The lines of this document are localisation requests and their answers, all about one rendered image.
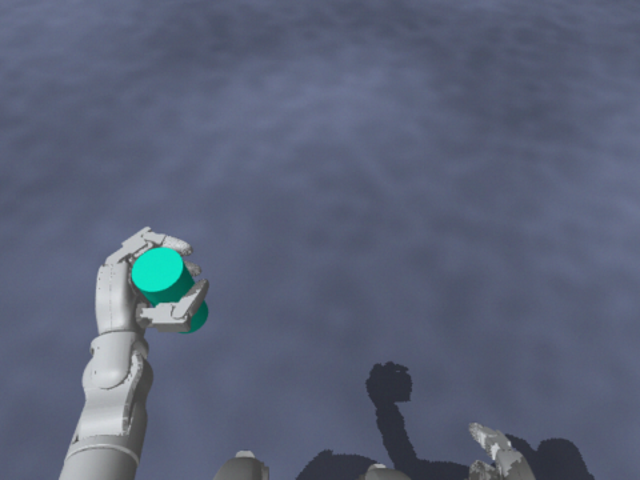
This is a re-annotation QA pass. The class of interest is left robot hand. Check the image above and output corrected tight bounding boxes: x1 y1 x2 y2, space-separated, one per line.
95 227 209 337

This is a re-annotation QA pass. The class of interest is left robot arm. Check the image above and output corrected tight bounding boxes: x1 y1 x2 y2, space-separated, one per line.
59 330 153 480

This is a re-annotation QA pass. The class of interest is can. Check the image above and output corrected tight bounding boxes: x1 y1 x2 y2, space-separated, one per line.
131 247 208 334

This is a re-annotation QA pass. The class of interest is right robot hand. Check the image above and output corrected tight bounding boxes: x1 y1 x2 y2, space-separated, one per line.
464 423 536 480

